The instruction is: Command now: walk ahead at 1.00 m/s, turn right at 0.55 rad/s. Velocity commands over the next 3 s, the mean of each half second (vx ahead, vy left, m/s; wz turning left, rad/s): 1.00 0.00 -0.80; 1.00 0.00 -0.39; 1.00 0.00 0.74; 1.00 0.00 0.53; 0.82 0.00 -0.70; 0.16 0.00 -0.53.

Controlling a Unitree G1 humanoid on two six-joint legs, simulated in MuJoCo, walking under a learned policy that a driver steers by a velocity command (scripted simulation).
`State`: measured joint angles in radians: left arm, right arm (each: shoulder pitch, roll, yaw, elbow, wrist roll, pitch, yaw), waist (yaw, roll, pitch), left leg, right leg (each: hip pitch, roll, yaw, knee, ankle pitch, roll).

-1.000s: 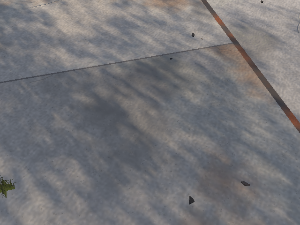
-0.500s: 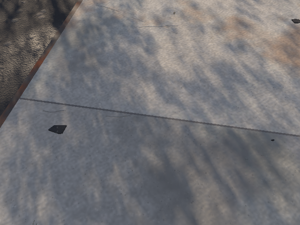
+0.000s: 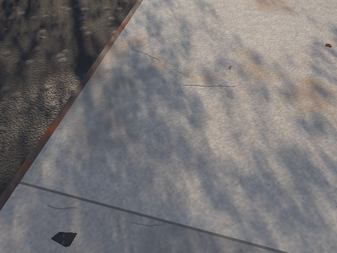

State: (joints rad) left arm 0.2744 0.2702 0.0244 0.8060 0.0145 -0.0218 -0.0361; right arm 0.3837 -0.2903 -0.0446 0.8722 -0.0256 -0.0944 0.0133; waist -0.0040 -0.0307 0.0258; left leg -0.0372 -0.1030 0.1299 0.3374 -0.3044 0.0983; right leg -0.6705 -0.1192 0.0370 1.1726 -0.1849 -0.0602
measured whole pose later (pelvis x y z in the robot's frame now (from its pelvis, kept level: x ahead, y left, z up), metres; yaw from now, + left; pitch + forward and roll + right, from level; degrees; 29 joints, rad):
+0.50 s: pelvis +0.47 -0.08 +0.00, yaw -25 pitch +1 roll +0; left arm 0.47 0.30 0.07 0.86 0.00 -0.05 -0.02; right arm -0.01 -0.24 0.05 0.58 -0.05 -0.06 0.02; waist 0.09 0.00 0.02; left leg -0.73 0.14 -0.10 0.80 -0.06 -0.06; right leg -0.03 0.21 0.15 0.33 -0.29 -0.17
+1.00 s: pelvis +0.90 -0.26 -0.01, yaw -36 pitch +3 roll +1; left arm -0.09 0.27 -0.03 0.58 0.04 -0.07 -0.07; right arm 0.62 -0.28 -0.04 0.94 0.00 -0.09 0.02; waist -0.15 -0.02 0.00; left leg 0.14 -0.01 -0.02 0.17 -0.36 0.00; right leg -0.64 -0.03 0.01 0.63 -0.07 -0.06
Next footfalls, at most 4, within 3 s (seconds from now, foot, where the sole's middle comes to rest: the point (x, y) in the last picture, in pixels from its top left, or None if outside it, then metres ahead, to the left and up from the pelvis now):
0.22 right None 0.41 -0.08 -0.77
0.64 left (190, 174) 0.86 -0.07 -0.77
1.04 right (273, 148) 1.01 -0.49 -0.77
1.48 left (256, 84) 1.48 -0.49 -0.77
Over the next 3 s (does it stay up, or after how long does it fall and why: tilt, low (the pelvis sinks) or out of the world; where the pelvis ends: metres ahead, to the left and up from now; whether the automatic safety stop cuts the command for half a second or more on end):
stays up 2.37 -0.66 -0.01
